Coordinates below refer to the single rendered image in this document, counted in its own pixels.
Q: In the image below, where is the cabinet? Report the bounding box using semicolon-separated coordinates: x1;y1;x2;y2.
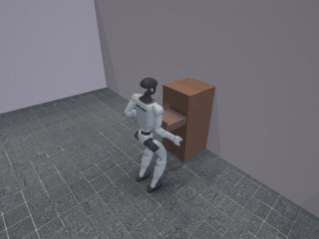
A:
162;78;215;163

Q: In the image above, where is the robot right hand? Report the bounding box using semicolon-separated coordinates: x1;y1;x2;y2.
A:
173;135;182;146

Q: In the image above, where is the right robot upper arm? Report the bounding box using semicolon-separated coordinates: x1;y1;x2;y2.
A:
153;104;164;135

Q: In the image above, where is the left robot shin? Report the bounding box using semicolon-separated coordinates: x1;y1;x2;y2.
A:
139;150;153;177

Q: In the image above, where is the robot right forearm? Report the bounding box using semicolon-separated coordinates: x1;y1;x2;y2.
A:
159;128;176;141

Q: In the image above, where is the drawer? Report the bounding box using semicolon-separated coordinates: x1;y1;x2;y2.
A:
160;105;187;132

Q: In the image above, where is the robot right foot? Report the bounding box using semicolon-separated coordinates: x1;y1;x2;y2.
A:
147;181;162;193

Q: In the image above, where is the left robot upper arm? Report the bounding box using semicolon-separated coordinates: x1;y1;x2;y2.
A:
124;94;141;117

